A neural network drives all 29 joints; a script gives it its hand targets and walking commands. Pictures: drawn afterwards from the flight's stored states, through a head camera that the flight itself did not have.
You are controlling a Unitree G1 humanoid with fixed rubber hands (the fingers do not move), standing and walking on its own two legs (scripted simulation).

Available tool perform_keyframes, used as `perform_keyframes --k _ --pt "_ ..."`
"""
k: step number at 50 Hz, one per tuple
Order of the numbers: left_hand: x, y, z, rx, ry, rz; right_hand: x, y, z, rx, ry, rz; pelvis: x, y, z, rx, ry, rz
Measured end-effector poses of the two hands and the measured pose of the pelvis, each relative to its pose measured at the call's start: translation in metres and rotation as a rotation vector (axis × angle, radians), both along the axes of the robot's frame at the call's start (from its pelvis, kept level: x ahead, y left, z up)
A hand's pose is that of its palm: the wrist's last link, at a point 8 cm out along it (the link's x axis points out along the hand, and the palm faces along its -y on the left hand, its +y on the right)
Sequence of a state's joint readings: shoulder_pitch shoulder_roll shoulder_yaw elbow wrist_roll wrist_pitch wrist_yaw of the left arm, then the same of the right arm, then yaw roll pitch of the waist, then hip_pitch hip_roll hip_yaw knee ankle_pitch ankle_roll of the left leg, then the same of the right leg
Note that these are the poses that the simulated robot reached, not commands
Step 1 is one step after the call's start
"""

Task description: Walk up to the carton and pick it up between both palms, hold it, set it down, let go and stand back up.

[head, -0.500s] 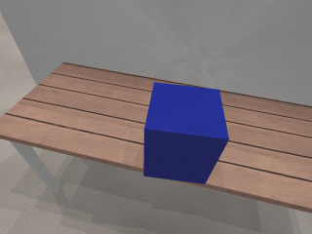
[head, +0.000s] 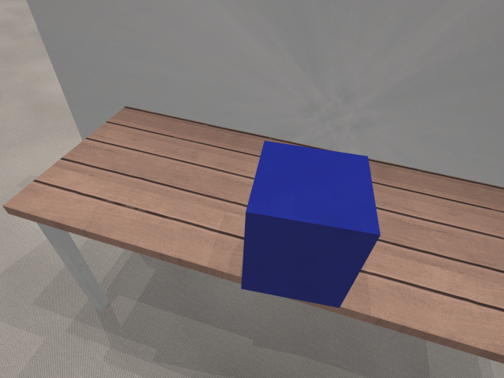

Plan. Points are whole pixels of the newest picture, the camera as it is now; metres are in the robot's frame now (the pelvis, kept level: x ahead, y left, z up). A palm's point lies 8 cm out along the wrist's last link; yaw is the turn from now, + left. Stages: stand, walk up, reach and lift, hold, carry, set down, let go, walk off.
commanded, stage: stand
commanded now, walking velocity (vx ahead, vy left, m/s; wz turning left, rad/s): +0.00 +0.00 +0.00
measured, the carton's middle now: (302, 225) +0.44 -0.08 -0.01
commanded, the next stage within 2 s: none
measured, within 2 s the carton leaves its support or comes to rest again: neither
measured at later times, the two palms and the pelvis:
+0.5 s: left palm out of the picture -0.05 +0.20 -0.15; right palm out of the picture -0.02 -0.21 -0.14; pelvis +0.00 +0.00 +0.00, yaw +1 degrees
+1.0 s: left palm out of the picture -0.06 +0.18 -0.15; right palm out of the picture -0.02 -0.21 -0.15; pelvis +0.01 -0.02 +0.00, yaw +1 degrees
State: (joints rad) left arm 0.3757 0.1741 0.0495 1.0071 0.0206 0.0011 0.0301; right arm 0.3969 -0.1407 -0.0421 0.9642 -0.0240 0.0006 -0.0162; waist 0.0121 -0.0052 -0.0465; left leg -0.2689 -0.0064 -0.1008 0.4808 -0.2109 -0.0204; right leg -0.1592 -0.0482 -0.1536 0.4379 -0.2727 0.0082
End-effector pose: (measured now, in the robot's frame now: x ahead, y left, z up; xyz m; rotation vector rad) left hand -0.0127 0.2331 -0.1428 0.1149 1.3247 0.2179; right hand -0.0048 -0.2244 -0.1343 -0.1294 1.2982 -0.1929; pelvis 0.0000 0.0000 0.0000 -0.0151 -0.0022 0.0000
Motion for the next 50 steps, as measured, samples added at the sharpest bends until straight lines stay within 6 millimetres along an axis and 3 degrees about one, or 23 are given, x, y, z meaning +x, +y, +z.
perform_keyframes --k 24,40,50 --pt "-0.037 -0.029 -0.007 -0.052 0.132 0.051 -0.012 0.016 -0.009 0.041 0.091 0.009 0.002 -0.004 0.0 0.002 -0.012 0.02" --pt "-0.049 -0.042 -0.006 -0.066 0.186 0.046 -0.014 0.016 -0.013 0.053 0.124 0.007 0.004 -0.01 0.0 0.004 -0.014 0.017" --pt "-0.046 -0.053 -0.005 -0.071 0.197 0.04 -0.013 0.011 -0.015 0.06 0.131 0.009 0.005 -0.015 0.0 0.006 -0.014 0.013"
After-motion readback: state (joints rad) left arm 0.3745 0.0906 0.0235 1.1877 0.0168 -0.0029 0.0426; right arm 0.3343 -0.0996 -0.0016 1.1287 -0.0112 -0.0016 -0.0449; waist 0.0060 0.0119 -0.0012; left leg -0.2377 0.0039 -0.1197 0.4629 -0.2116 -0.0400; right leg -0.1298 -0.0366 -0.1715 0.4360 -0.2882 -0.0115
